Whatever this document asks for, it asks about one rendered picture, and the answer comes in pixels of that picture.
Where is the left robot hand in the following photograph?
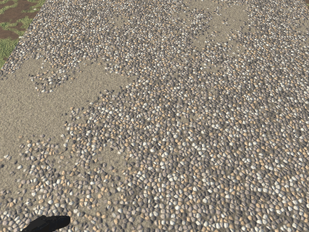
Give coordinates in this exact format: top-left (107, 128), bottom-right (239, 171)
top-left (19, 215), bottom-right (70, 232)

